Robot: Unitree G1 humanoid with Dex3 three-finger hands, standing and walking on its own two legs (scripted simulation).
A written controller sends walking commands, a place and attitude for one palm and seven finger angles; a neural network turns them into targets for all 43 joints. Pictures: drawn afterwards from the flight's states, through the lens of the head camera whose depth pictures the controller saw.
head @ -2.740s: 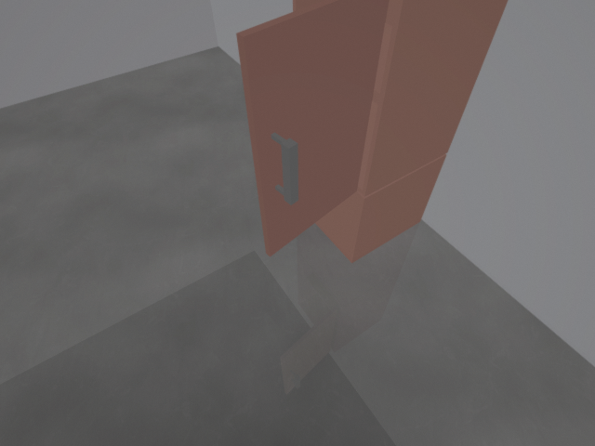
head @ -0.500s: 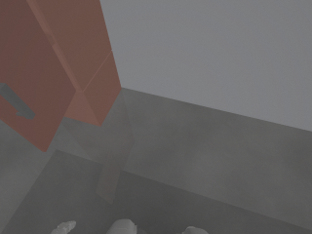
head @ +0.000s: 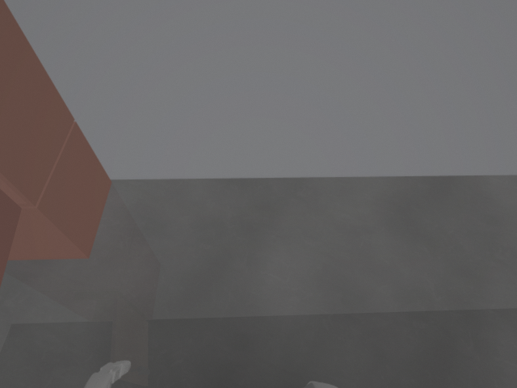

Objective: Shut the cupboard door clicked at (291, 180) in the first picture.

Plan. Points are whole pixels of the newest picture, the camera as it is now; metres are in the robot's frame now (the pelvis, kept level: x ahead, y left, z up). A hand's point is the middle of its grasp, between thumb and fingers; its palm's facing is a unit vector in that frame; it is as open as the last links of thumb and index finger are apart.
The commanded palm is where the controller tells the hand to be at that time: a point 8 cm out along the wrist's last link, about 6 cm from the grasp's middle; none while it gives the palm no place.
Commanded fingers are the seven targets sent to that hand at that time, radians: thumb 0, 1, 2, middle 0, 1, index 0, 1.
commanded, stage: walk around to get in front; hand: left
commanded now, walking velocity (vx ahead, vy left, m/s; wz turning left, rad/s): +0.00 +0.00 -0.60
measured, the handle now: out of the picture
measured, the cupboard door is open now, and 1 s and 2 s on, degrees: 100 100 100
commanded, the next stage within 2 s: none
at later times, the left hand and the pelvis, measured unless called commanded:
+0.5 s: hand (165, 379) +0.15 +0.17 -0.18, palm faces -0.24 -0.95 -0.20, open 7.4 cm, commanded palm none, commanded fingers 0.00 0.90 0.90 -0.20 -0.30 -0.20 -0.30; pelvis +0.02 -0.01 +0.00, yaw -18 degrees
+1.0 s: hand (226, 344) +0.21 +0.07 -0.16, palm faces -0.54 -0.80 -0.26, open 7.4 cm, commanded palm none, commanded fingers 0.00 0.90 0.90 -0.20 -0.30 -0.20 -0.30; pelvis +0.02 -0.06 +0.00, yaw -35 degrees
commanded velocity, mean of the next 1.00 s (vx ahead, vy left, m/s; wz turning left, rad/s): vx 0.00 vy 0.00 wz -0.60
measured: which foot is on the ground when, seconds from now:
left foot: down 0.00-0.04, up 0.06-0.40, down 0.42-0.74, up 0.76-1.00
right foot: up 0.00-0.02, down 0.04-0.40, up 0.42-0.72, down 0.74-1.00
